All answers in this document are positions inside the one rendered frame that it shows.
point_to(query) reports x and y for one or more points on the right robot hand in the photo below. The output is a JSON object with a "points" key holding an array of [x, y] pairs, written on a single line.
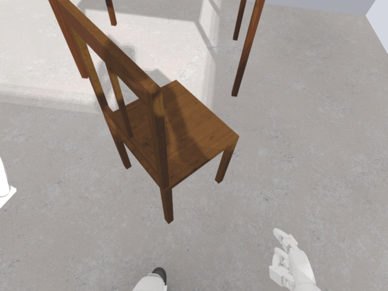
{"points": [[297, 269]]}

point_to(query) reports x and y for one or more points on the robot left shin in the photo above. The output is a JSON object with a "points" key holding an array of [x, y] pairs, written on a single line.
{"points": [[156, 275]]}

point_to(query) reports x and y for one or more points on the left robot hand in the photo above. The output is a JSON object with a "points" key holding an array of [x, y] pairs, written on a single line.
{"points": [[6, 190]]}

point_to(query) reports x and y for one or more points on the left robot thigh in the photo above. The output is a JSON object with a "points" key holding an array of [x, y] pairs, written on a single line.
{"points": [[150, 283]]}

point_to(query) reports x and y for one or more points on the chair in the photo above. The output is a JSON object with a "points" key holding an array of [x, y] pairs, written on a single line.
{"points": [[169, 131]]}

